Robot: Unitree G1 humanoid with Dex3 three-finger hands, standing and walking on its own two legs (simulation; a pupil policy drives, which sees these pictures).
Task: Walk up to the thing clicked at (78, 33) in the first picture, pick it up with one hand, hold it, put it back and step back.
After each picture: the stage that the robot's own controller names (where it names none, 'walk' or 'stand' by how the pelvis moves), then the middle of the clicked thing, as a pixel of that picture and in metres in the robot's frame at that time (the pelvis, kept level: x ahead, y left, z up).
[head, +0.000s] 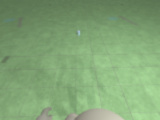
stand; (78, 33) +2.15 +0.37 -0.72
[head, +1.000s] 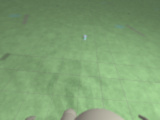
walk; (85, 37) +2.04 +0.16 -0.70
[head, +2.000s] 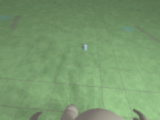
walk; (85, 47) +1.42 +0.10 -0.69
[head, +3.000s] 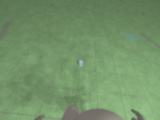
walk; (80, 63) +0.95 +0.14 -0.70
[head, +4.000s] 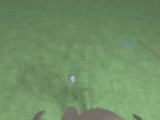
walk; (72, 79) +0.64 +0.20 -0.71
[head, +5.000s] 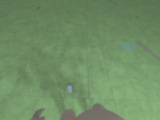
stand; (69, 88) +0.47 +0.19 -0.71
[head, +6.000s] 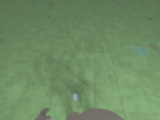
stand; (75, 97) +0.39 +0.19 -0.71
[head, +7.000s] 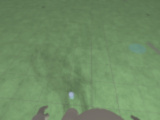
stand; (71, 95) +0.35 +0.19 -0.71
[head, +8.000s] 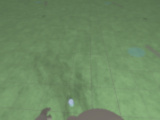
stand; (71, 102) +0.31 +0.22 -0.72
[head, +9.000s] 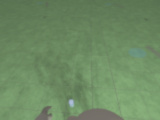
stand; (71, 103) +0.31 +0.21 -0.72
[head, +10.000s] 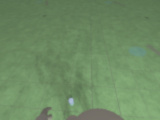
stand; (71, 101) +0.32 +0.22 -0.72
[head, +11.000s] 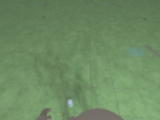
stand; (70, 103) +0.31 +0.23 -0.73
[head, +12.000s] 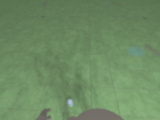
stand; (70, 102) +0.31 +0.23 -0.73
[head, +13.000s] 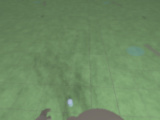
stand; (70, 102) +0.30 +0.23 -0.73
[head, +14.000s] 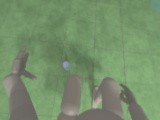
go down; (66, 65) +0.40 +0.21 -0.40
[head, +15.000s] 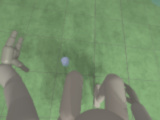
go down; (65, 62) +0.42 +0.21 -0.32
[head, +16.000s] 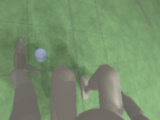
close in; (40, 55) +0.42 +0.25 -0.24
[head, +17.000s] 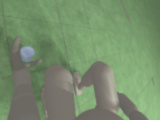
close; (26, 54) +0.41 +0.26 -0.23
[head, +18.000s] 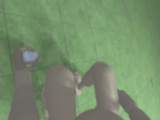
lift; (29, 56) +0.39 +0.25 -0.24
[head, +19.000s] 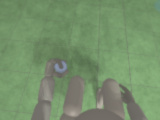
lift; (61, 69) +0.32 +0.21 -0.06
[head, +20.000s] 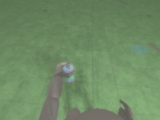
lift; (69, 73) +0.33 +0.16 +0.02
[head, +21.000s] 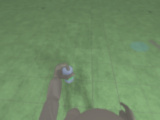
hold; (68, 74) +0.33 +0.16 +0.00
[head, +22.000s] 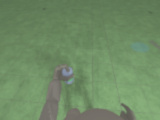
hold; (68, 75) +0.32 +0.17 +0.00
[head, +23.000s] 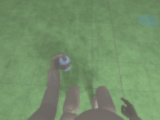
crouch; (65, 63) +0.40 +0.18 -0.07
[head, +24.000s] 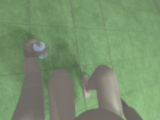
lower; (40, 50) +0.45 +0.24 -0.20
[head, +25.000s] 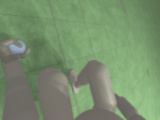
lower; (18, 50) +0.44 +0.26 -0.24
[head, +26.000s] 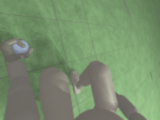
lower; (21, 50) +0.44 +0.26 -0.24
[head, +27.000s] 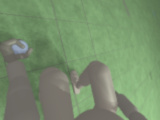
lower; (21, 50) +0.43 +0.26 -0.24
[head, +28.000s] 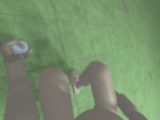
lower; (21, 50) +0.43 +0.26 -0.24
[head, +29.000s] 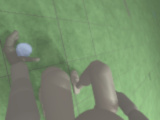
open; (23, 51) +0.42 +0.25 -0.24
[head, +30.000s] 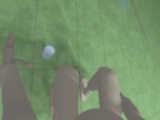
stand; (48, 52) +0.42 +0.23 -0.25
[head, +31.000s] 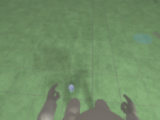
stand; (71, 88) +0.37 +0.18 -0.61
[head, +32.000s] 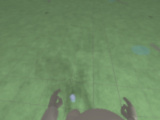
stand; (72, 98) +0.36 +0.19 -0.67
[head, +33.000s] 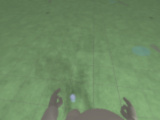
stand; (73, 98) +0.36 +0.18 -0.67
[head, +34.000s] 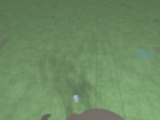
stand; (76, 98) +0.38 +0.18 -0.72
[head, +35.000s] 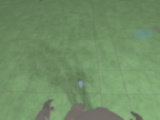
walk; (81, 84) +0.44 +0.11 -0.70
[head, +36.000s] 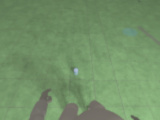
walk; (75, 71) +0.64 +0.15 -0.69
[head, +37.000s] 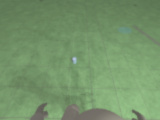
stand; (74, 60) +0.93 +0.27 -0.70
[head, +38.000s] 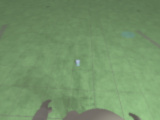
stand; (77, 63) +0.97 +0.22 -0.72
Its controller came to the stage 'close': yes
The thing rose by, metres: 0.72
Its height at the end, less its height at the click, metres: +0.00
